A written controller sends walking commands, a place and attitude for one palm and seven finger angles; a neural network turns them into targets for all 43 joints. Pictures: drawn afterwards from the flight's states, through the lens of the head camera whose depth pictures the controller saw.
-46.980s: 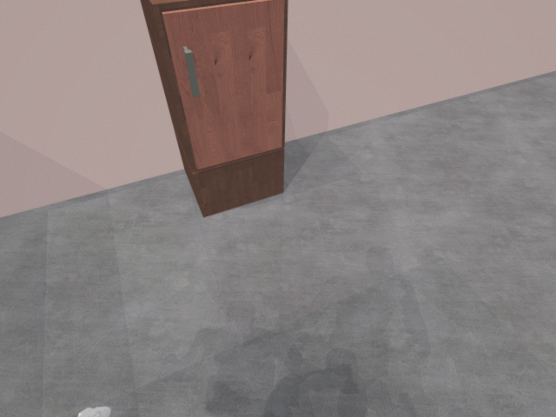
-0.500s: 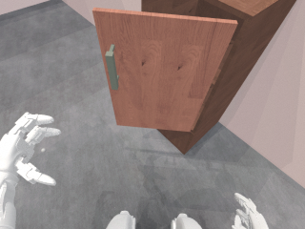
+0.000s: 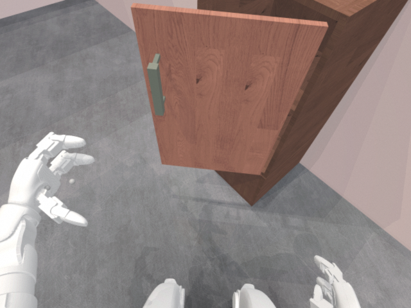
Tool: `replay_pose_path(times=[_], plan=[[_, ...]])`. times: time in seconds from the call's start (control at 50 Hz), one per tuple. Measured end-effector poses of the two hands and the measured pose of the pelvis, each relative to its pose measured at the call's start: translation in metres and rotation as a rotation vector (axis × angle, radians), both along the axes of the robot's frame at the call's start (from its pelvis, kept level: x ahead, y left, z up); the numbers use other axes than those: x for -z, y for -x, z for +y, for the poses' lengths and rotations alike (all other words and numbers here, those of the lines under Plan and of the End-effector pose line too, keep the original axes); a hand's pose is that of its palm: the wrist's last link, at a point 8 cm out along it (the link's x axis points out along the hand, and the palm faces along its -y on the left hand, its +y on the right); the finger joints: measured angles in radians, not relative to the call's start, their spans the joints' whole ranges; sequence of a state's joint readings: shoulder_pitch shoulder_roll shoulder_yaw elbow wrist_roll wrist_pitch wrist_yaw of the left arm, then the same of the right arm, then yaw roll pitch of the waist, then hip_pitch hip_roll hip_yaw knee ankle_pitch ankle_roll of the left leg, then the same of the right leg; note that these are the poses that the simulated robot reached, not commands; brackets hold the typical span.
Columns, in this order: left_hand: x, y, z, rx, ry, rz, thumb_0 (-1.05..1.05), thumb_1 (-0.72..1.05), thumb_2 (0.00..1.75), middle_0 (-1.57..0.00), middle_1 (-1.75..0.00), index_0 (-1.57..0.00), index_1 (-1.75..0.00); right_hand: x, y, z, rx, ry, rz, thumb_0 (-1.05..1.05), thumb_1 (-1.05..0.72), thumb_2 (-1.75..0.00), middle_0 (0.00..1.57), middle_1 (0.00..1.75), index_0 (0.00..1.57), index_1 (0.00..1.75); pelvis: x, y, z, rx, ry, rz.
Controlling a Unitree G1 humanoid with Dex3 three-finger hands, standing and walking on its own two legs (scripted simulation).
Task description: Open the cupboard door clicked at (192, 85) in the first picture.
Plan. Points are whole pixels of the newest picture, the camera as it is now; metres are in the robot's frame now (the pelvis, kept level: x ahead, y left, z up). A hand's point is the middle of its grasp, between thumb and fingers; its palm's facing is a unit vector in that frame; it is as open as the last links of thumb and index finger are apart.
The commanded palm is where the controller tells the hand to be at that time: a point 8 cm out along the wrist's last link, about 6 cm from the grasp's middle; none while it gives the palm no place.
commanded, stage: move the hooked fingers beside the handle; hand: left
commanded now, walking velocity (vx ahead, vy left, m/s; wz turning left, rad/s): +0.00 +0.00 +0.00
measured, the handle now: (158, 86) +0.60 +0.15 +0.04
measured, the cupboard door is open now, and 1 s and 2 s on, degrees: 42 42 42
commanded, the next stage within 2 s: none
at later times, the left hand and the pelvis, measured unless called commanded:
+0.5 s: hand (99, 138) +0.42 +0.24 +0.05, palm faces -0.06 -1.00 -0.03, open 14.0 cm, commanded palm +0.40 +0.29 +0.05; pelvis +0.01 +0.00 -0.01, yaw -2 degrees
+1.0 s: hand (109, 114) +0.49 +0.24 +0.06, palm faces -0.07 -1.00 -0.02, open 14.0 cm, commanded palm +0.48 +0.28 +0.05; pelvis +0.00 +0.01 -0.02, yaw -2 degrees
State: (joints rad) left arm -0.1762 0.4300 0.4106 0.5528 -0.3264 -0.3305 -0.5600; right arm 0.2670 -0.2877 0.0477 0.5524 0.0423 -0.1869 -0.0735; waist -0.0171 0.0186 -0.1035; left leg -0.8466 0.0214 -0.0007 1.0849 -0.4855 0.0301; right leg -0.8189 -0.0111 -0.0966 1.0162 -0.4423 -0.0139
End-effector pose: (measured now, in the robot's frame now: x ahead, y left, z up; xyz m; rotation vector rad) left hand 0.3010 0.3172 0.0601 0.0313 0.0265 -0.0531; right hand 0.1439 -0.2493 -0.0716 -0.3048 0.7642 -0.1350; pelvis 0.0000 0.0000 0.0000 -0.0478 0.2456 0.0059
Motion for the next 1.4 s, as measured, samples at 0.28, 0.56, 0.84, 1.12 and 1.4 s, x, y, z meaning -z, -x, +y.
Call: replay_pose_path(times=[0.28, 0.56, 0.84, 1.12, 1.4], plan=[[-0.001, -0.059, -0.014, 0.013, -0.001, 0.012, -0.02, -0.5, 0.3, -0.3, -1.2, -0.3, -1.2, 0.012, 0.042, -0.01, 0.089, -0.004, 0.148, 0.01, -0.9, -0.9, 0.2, 0.3, 0.21, 0.3, 0.0, -0.004, 0.001, 0.024, -0.008, 0.038], [0.003, -0.111, -0.02, 0.012, 0.006, 0.008, -0.02, -0.5, 0.3, -0.3, -1.2, -0.3, -1.2, 0.026, 0.078, -0.019, 0.161, 0.014, 0.31, 0.01, -0.9, -0.9, 0.2, 0.3, 0.21, 0.3, 0.006, -0.006, 0.001, 0.035, -0.005, 0.082], [0.002, -0.144, -0.018, 0.01, 0.015, -0.001, -0.02, -0.5, 0.3, -0.3, -1.2, -0.3, -1.2, 0.032, 0.103, -0.018, 0.197, 0.023, 0.421, 0.01, -0.9, -0.9, 0.2, 0.3, 0.21, 0.3, 0.011, -0.005, 0.003, 0.04, 0.004, 0.115], [0.005, -0.191, -0.025, 0.015, 0.013, 0.018, -0.02, -0.5, 0.3, -0.3, -1.2, -0.3, -1.2, 0.036, 0.135, -0.012, 0.236, 0.046, 0.522, 0.0, -0.9, -0.9, 0.2, 0.3, 0.21, 0.3, 0.021, 0.0, 0.009, 0.04, 0.021, 0.167], [0.005, -0.236, -0.03, 0.013, 0.01, 0.022, -0.02, -0.5, 0.3, -0.3, -1.2, -0.3, -1.2, 0.036, 0.177, 0.002, 0.296, 0.037, 0.669, 0.0, -0.9, -0.9, 0.2, 0.3, 0.21, 0.3, 0.027, -0.003, 0.014, 0.049, 0.036, 0.224]])
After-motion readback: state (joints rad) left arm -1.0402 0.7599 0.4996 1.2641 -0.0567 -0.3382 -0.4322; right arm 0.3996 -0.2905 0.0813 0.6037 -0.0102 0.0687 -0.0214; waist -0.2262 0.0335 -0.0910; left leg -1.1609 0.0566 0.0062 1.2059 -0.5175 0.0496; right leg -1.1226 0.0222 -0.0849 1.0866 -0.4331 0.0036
